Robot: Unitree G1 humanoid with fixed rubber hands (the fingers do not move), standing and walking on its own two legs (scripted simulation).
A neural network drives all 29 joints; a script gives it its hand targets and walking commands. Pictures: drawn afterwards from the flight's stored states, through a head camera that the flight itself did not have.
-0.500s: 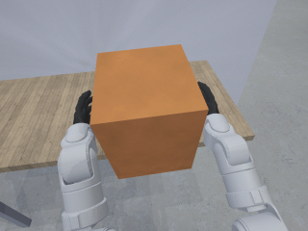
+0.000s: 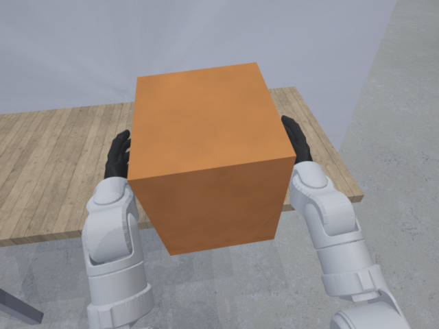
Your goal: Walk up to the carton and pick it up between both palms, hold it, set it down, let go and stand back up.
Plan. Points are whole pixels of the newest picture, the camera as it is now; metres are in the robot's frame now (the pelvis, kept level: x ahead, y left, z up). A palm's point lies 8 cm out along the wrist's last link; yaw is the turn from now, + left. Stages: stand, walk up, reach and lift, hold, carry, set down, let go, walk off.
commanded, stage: hold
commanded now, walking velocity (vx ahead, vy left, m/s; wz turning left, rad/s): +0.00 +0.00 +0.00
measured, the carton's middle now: (210, 164) +0.38 -0.01 +0.14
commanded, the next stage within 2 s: none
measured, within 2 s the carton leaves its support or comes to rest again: neither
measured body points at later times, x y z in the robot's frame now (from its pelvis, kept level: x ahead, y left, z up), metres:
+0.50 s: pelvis +0.01 +0.00 +0.00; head +0.01 -0.01 +0.45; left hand +0.35 +0.14 +0.17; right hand +0.36 -0.15 +0.15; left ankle -0.01 +0.11 -0.76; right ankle +0.00 -0.12 -0.76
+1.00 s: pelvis +0.00 +0.00 +0.00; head +0.00 -0.01 +0.45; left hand +0.36 +0.14 +0.17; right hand +0.36 -0.16 +0.15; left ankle -0.01 +0.11 -0.76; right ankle +0.00 -0.12 -0.76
